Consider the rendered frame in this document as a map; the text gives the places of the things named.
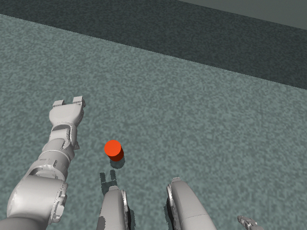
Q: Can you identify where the right robot hand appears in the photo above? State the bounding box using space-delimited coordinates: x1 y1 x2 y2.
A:
237 216 264 230

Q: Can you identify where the can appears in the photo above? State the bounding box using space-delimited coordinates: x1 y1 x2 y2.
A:
104 140 124 161

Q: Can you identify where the left robot arm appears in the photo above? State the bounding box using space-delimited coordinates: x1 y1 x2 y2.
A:
0 122 77 230

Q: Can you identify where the left robot hand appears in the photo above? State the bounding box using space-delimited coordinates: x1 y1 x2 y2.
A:
49 96 85 150

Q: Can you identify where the right robot foot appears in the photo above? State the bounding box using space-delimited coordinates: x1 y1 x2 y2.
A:
166 198 177 230

